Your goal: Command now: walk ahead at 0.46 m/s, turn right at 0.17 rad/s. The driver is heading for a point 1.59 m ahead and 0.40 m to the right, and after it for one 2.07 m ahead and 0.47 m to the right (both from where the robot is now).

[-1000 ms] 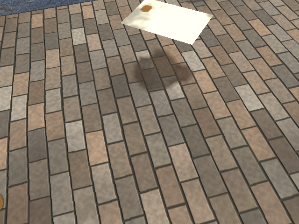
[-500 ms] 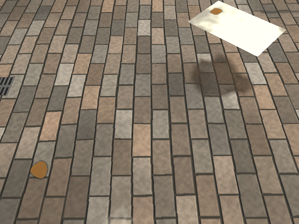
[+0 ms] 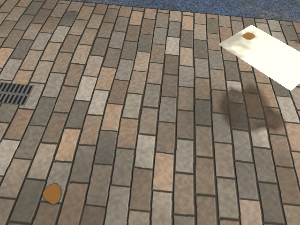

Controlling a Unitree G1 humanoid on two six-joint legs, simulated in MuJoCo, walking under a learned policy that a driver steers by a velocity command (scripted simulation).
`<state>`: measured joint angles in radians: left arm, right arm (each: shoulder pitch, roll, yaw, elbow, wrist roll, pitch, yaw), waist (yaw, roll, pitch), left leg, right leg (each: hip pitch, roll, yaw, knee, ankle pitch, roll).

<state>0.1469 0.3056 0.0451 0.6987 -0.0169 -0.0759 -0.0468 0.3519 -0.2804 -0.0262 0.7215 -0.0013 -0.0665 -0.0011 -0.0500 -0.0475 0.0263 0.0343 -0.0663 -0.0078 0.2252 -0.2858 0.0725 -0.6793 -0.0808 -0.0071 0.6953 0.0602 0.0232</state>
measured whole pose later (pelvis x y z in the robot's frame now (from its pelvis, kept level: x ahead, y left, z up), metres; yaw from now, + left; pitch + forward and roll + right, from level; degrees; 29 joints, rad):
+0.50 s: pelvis +0.30 -0.03 +0.00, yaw -15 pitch +2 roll -1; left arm 0.32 0.30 0.06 0.71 -0.02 -0.05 0.00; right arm 0.11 -0.30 0.00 0.62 -0.01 -0.10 0.00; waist 0.06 0.03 0.04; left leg -0.65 0.08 -0.12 0.69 -0.05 -0.08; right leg -0.17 0.12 0.14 0.37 -0.22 -0.07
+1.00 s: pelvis +0.56 -0.06 +0.00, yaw -30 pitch +1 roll +1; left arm 0.10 0.28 0.04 0.63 -0.02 -0.04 -0.03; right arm 0.40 -0.28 -0.05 0.81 0.01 -0.08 0.01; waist -0.10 -0.04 0.03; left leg -0.02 -0.01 0.11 0.26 -0.26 0.01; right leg -0.63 -0.07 0.05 0.72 -0.07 0.00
